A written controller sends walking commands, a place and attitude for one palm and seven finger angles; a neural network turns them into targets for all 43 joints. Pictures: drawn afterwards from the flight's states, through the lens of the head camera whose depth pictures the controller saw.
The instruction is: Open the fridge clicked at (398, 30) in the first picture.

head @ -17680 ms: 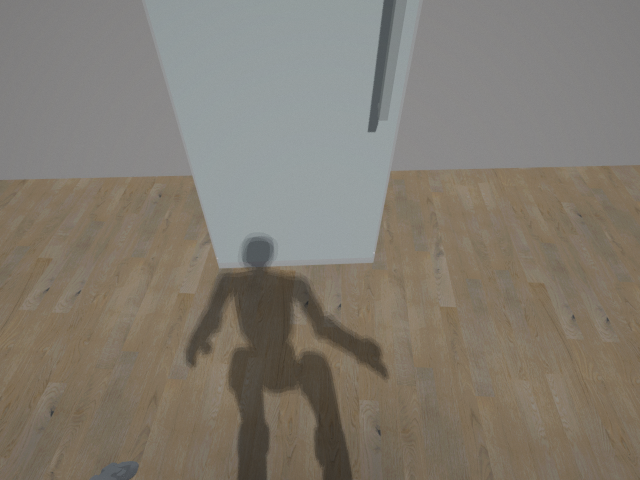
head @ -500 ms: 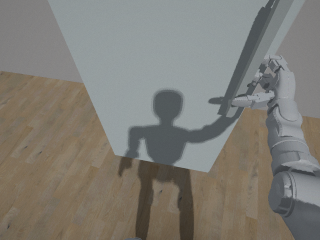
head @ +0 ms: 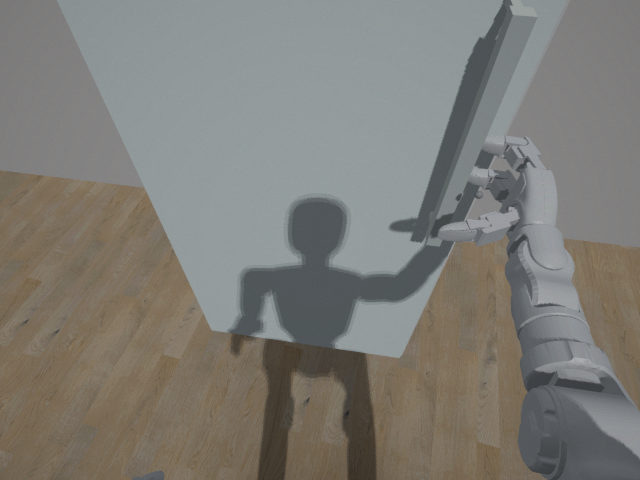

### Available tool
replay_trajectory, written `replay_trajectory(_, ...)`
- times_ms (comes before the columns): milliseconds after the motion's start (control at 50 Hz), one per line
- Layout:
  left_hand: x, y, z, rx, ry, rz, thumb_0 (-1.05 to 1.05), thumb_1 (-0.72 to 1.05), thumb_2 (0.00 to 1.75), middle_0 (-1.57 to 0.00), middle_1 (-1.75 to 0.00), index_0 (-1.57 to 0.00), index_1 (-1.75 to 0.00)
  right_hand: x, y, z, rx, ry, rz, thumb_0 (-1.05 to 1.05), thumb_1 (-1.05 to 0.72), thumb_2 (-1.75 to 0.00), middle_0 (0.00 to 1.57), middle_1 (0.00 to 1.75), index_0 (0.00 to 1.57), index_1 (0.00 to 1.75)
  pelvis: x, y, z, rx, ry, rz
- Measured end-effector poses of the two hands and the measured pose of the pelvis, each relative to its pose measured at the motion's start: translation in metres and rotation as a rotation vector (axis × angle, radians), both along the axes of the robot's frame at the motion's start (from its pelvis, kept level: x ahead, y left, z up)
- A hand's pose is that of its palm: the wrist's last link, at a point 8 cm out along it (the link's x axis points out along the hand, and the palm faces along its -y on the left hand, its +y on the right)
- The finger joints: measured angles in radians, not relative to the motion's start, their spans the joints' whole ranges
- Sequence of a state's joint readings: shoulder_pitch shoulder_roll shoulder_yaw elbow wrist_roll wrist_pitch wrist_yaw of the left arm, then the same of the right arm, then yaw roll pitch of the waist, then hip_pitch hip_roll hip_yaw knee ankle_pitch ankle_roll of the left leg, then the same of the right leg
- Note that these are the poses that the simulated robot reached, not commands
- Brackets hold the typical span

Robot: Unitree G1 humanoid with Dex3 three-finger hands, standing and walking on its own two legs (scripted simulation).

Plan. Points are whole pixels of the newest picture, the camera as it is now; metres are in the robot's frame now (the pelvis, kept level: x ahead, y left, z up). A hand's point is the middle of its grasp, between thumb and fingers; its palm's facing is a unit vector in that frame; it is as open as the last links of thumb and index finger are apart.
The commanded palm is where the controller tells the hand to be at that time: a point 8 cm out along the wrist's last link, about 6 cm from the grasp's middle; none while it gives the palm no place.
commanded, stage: slide the fingers in behind the handle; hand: right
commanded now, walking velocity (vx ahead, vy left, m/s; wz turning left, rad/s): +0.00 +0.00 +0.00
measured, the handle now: (464, 146) +0.53 -0.12 +0.15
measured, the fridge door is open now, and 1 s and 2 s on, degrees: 0 0 0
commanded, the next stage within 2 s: grip the handle and tug to test in 1.42 s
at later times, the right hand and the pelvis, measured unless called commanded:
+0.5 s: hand (465, 190) +0.46 -0.12 +0.13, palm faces +0.03 +1.00 +0.00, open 14.1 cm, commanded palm +0.44 -0.16 +0.14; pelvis -0.01 +0.00 +0.00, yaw -1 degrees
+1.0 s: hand (452, 189) +0.46 -0.10 +0.13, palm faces +0.03 +1.00 +0.01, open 14.0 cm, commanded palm +0.44 -0.15 +0.14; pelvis +0.00 +0.01 +0.00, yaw +0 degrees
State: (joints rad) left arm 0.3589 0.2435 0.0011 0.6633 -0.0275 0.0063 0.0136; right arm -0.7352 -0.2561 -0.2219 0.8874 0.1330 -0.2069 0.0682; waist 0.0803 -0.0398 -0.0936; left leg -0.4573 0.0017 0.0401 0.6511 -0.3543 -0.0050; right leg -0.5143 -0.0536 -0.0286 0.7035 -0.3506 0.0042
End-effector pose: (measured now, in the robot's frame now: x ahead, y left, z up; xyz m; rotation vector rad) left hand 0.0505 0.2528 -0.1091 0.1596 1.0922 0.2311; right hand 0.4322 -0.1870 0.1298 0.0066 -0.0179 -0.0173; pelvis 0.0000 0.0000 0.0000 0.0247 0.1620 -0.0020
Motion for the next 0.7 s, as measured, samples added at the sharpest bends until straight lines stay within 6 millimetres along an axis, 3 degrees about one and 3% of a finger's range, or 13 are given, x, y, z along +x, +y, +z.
replay_trajectory(200, 0.018, -0.002, 0.003, 0.008, -0.054, -0.044, 0.01, 0.91, 0.89, -0.2, -0.29, -0.2, -0.3, -0.002, 0.004, 0.001, -0.002, 0.02, -0.014, -0.02, 0.5, -0.3, 0.29, 1.2, 0.3, 1.21, -0.008, 0.001, -0.001, -0.002, -0.009, -0.015)
replay_trajectory(460, -0.02, 0.004, -0.006, 0.006, 0.043, -0.02, 0.01, 0.91, 0.89, -0.2, -0.29, -0.2, -0.3, 0.004, 0.012, 0.001, -0.006, 0.009, -0.018, -0.02, 0.5, -0.3, 0.28, 1.2, 0.27, 1.21, -0.011, 0.003, -0.002, -0.002, 0.007, -0.017)
replay_trajectory(640, -0.037, 0.006, -0.007, 0.003, 0.076, 0.013, 0.01, 0.91, 0.89, -0.2, -0.29, -0.2, -0.3, 0.014, 0.04, -0.002, 0.01, 0.022, 0.018, -0.02, 0.5, -0.3, 0.29, 1.2, 0.28, 1.2, -0.009, 0.005, -0.002, -0.006, 0.017, -0.005)
replay_trajectory(700, -0.038, 0.007, -0.006, -0.002, 0.067, 0.026, 0.01, 0.91, 0.89, -0.2, -0.29, -0.2, -0.3, 0.016, 0.04, -0.003, 0.012, 0.015, -0.005, -0.02, 0.5, -0.3, 0.29, 1.2, 0.29, 1.2, -0.007, 0.006, -0.001, -0.009, 0.019, 0.007)
